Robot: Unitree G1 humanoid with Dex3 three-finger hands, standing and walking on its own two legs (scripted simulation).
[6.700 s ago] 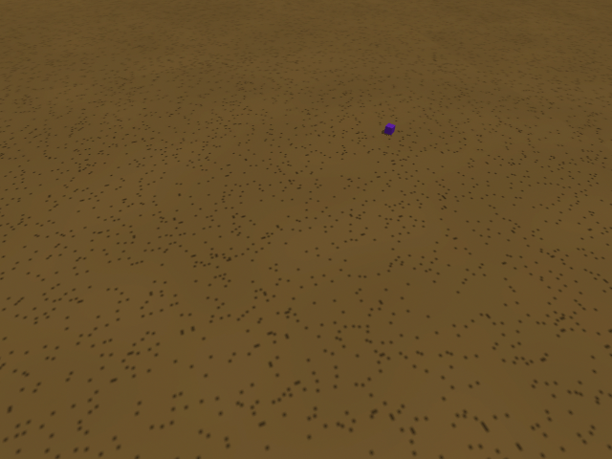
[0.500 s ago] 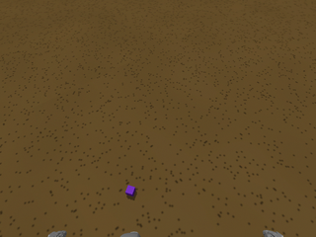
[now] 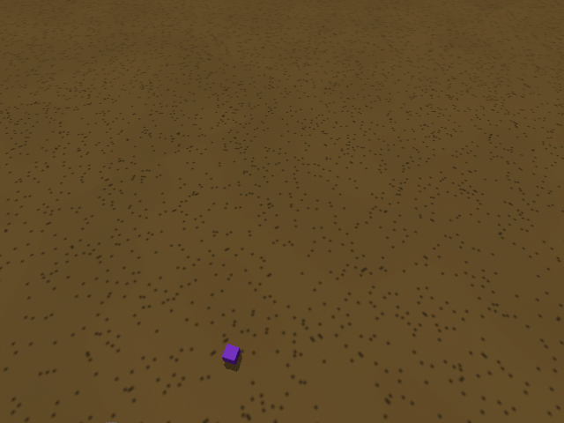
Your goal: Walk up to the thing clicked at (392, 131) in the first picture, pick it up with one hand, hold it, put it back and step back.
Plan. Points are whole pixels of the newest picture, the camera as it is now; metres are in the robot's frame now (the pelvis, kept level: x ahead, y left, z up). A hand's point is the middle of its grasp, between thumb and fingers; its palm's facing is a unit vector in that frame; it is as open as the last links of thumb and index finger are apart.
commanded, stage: walk up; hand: left
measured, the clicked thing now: (231, 354) +0.45 +0.20 -0.75
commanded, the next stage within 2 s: stand in 0.28 s
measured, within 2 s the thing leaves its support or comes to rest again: neither
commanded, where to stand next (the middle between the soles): +0.08 -0.02 m, yaw +1 degrees
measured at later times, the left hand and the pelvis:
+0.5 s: hand out of the picture +0.09 +0.25 -0.15, palm faces -0.01 -0.95 -0.32, open 7.4 cm; pelvis +0.02 +0.00 +0.00, yaw +0 degrees
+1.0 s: hand out of the picture +0.11 +0.25 -0.15, palm faces -0.02 -0.94 -0.33, open 7.4 cm; pelvis +0.03 +0.00 +0.01, yaw +0 degrees
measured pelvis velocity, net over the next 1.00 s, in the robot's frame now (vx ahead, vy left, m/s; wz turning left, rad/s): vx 0.03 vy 0.00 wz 0.00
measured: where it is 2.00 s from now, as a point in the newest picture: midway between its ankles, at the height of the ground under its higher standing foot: outside the picture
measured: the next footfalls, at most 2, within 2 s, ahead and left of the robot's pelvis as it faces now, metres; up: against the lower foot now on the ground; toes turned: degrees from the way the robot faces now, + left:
none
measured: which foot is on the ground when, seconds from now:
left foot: down 0.00-1.00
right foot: down 0.00-1.00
